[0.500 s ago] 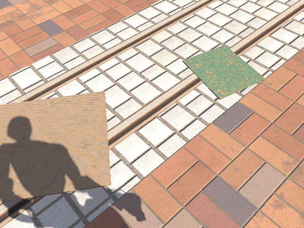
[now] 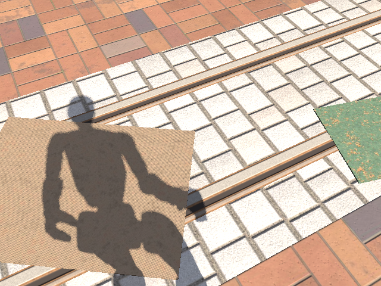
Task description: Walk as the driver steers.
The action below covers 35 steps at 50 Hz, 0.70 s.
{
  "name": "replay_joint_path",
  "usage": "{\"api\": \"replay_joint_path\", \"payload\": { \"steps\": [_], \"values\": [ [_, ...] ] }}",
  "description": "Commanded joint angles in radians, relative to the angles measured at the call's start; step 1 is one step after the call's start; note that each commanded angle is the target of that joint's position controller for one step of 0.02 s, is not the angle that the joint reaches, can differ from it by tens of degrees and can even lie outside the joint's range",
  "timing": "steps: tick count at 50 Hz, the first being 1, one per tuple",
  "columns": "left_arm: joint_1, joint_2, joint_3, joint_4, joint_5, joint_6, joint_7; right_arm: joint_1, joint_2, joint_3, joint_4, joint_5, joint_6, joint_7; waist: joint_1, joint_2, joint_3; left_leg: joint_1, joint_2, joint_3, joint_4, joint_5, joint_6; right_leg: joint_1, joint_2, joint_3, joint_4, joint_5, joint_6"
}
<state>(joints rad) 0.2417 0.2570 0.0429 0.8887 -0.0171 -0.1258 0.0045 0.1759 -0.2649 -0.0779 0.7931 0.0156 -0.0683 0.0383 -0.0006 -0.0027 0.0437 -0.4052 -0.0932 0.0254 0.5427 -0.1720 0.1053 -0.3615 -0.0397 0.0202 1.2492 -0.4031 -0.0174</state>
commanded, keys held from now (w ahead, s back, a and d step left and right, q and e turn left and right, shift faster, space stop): w+q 0.88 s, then w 0.12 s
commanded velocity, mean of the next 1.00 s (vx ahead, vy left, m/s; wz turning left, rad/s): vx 0.50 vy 0.00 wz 0.57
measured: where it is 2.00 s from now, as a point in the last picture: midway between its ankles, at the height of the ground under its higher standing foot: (110, 154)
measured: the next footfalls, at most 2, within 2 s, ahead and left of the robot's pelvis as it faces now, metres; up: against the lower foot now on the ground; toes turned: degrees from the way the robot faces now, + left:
right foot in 0.38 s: +0.41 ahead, -0.11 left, +0.00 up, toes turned +17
left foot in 0.92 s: +0.55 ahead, +0.25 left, +0.00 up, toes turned +35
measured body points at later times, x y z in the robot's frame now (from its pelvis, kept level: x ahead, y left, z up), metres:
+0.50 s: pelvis +0.28 -0.03 +0.01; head +0.31 -0.03 +0.45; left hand +0.38 +0.27 -0.08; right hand +0.43 -0.28 -0.11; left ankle +0.15 +0.06 -0.64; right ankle +0.37 -0.12 -0.73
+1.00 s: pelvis +0.49 +0.12 -0.01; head +0.52 +0.15 +0.44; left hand +0.38 +0.39 -0.13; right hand +0.80 +0.01 -0.08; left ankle +0.51 +0.22 -0.73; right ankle +0.43 -0.10 -0.63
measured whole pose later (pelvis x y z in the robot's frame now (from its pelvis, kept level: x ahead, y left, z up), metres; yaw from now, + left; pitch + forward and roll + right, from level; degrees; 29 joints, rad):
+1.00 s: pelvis +0.49 +0.12 -0.01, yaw +34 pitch +2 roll -1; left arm 0.28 0.30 0.06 0.84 -0.03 -0.09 -0.01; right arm 0.13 -0.28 -0.07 0.62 0.02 -0.04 0.04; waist 0.04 -0.01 0.06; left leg -0.46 -0.04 0.04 0.62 -0.20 0.09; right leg -0.27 -0.07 -0.03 1.14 -0.48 0.01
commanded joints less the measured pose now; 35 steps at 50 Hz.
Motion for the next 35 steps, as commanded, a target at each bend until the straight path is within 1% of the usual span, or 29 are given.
{"api": "replay_joint_path", "payload": {
  "steps": [1,3,5,6,8,10,13,15,16,17,18,19,20,21,22,23,24,25,26,27,28,31,33,35],
  "values": [
    [-0.024,0.129,0.039,-0.102,0.017,-0.018,0.005,0.035,-0.082,-0.016,-0.071,-0.007,-0.012,-0.009,0.015,-0.011,-0.113,0.293,0.27,-0.397,-0.296,0.219,0.199,-0.281,-0.087,0.07,-0.05,0.086,0.004],
    [-0.016,0.103,0.039,-0.119,0.029,0.005,0.008,0.045,-0.107,-0.021,-0.075,-0.003,-0.014,-0.019,0.032,0.013,-0.094,0.209,0.249,-0.351,-0.322,0.291,0.208,-0.25,-0.087,0.049,-0.136,0.112,0.036],
    [-0.08,0.091,0.037,-0.149,0.037,0.015,0.014,0.08,-0.141,-0.03,-0.073,-0.002,-0.015,-0.034,0.019,0.025,-0.069,0.167,0.225,-0.306,-0.334,0.33,0.199,-0.269,-0.071,0.031,-0.256,0.203,0.065],
    [-0.123,0.086,0.035,-0.165,0.037,0.016,0.015,0.1,-0.149,-0.033,-0.071,0.0,-0.013,-0.04,0.004,0.034,-0.059,0.16,0.211,-0.293,-0.331,0.325,0.186,-0.276,-0.059,0.026,-0.333,0.265,0.073],
    [-0.201,0.068,0.027,-0.189,0.033,0.013,0.012,0.133,-0.148,-0.033,-0.067,0.006,-0.005,-0.048,-0.027,0.057,-0.054,0.155,0.175,-0.268,-0.314,0.273,0.15,-0.249,-0.025,0.023,-0.496,0.392,0.074],
    [-0.265,0.059,0.022,-0.211,0.024,0.008,0.004,0.159,-0.147,-0.033,-0.065,0.009,0.001,-0.051,-0.056,0.082,-0.051,0.155,0.164,-0.276,-0.299,0.201,0.124,-0.206,0.008,0.019,-0.628,0.478,0.069],
    [-0.326,0.082,0.026,-0.245,0.013,-0.003,-0.01,0.197,-0.147,-0.033,-0.054,0.013,0.008,-0.053,-0.078,0.097,-0.048,0.215,0.195,-0.349,-0.25,0.148,0.113,-0.181,0.032,0.037,-0.716,0.48,0.057],
    [-0.326,0.108,0.034,-0.256,0.011,-0.014,-0.02,0.203,-0.145,-0.033,-0.056,0.013,0.014,-0.059,-0.068,0.104,-0.053,0.28,0.221,-0.415,-0.193,0.128,0.104,-0.161,0.04,0.055,-0.766,0.42,0.039],
    [-0.308,0.12,0.039,-0.256,0.01,-0.02,-0.022,0.194,-0.149,-0.035,-0.06,0.011,0.017,-0.062,-0.053,0.119,-0.055,0.299,0.231,-0.442,-0.164,0.141,0.097,-0.133,0.041,0.058,-0.778,0.374,0.026],
    [-0.263,0.131,0.045,-0.247,0.009,-0.025,-0.022,0.178,-0.149,-0.036,-0.066,0.01,0.02,-0.063,-0.027,0.137,-0.066,0.305,0.228,-0.459,-0.129,0.174,0.088,-0.075,0.046,0.049,-0.797,0.343,0.01],
    [-0.171,0.151,0.057,-0.225,0.015,-0.03,-0.017,0.156,-0.132,-0.03,-0.078,0.008,0.021,-0.062,0.023,0.137,-0.108,0.286,0.188,-0.444,-0.05,0.237,0.064,0.061,0.046,0.034,-0.839,0.356,-0.018],
    [-0.031,0.193,0.072,-0.207,0.032,-0.034,-0.011,0.132,-0.086,-0.012,-0.1,-0.001,0.017,-0.055,0.091,0.09,-0.226,0.19,0.136,-0.385,0.161,0.21,0.03,0.307,-0.066,0.122,-0.806,0.357,-0.077],
    [0.117,0.27,0.093,-0.191,0.05,-0.025,-0.002,0.224,-0.031,0.004,-0.121,0.009,0.009,-0.057,0.091,-0.124,-0.378,-0.127,0.0,-0.243,0.499,-0.065,-0.046,0.685,-0.284,0.457,-0.82,0.245,-0.205],
    [0.142,0.245,0.088,-0.171,0.028,-0.014,-0.011,0.293,-0.063,0.01,-0.131,0.022,0.001,-0.055,0.063,-0.342,-0.411,-0.341,0.012,-0.218,0.695,-0.433,-0.064,0.758,-0.41,0.783,-0.911,0.057,-0.276],
    [0.088,0.153,0.065,-0.193,0.016,-0.006,-0.008,0.245,-0.15,-0.011,-0.113,0.028,0.007,-0.053,0.076,-0.198,-0.272,-0.408,0.077,-0.235,0.787,-0.356,-0.074,0.642,-0.379,0.685,-0.933,-0.052,-0.237],
    [0.04,0.117,0.054,-0.202,0.018,0.005,-0.005,0.159,-0.166,-0.016,-0.126,0.017,0.015,-0.052,0.08,-0.097,-0.163,-0.397,0.115,-0.191,0.791,-0.269,-0.08,0.499,-0.33,0.517,-0.947,0.001,-0.193],
    [-0.005,0.107,0.047,-0.198,0.025,0.012,-0.006,0.114,-0.15,-0.018,-0.14,0.006,0.017,-0.05,0.055,-0.055,-0.091,-0.365,0.144,-0.173,0.746,-0.209,-0.081,0.368,-0.283,0.411,-0.98,0.097,-0.174],
    [-0.03,0.09,0.04,-0.193,0.029,0.012,-0.007,0.103,-0.135,-0.022,-0.145,0.003,0.021,-0.047,0.031,-0.068,-0.055,-0.331,0.174,-0.171,0.702,-0.172,-0.078,0.289,-0.247,0.329,-1.008,0.174,-0.161],
    [-0.043,0.087,0.038,-0.188,0.031,0.009,-0.009,0.118,-0.114,-0.02,-0.145,0.011,0.028,-0.042,0.014,-0.091,-0.041,-0.291,0.19,-0.157,0.679,-0.152,-0.077,0.234,-0.22,0.259,-1.037,0.217,-0.154],
    [-0.041,0.091,0.041,-0.18,0.027,0.004,-0.012,0.124,-0.09,-0.016,-0.147,0.014,0.034,-0.039,0.009,-0.104,-0.041,-0.276,0.195,-0.141,0.664,-0.136,-0.08,0.209,-0.211,0.21,-1.059,0.26,-0.161],
    [-0.037,0.102,0.046,-0.172,0.024,-0.001,-0.014,0.116,-0.078,-0.014,-0.157,0.013,0.039,-0.039,0.007,-0.1,-0.037,-0.286,0.201,-0.136,0.645,-0.113,-0.085,0.204,-0.21,0.169,-1.076,0.303,-0.171],
    [-0.018,0.138,0.059,-0.146,0.025,-0.005,-0.012,0.064,-0.071,-0.011,-0.181,0.006,0.043,-0.039,0.011,-0.069,-0.035,-0.342,0.213,-0.142,0.543,-0.01,-0.101,0.242,-0.225,0.077,-1.095,0.425,-0.186],
    [-0.012,0.151,0.062,-0.134,0.025,0.001,-0.009,0.028,-0.067,-0.009,-0.188,0.008,0.039,-0.031,0.021,-0.063,-0.034,-0.344,0.211,-0.128,0.44,0.086,-0.103,0.275,-0.214,0.008,-1.094,0.473,-0.172],
    [-0.001,0.163,0.064,-0.123,0.021,0.01,-0.004,-0.035,-0.057,-0.003,-0.201,0.008,0.031,-0.018,0.046,-0.061,-0.019,-0.319,0.204,-0.094,0.322,0.174,-0.098,0.29,-0.2,-0.058,-1.092,0.483,-0.152]
  ]
}}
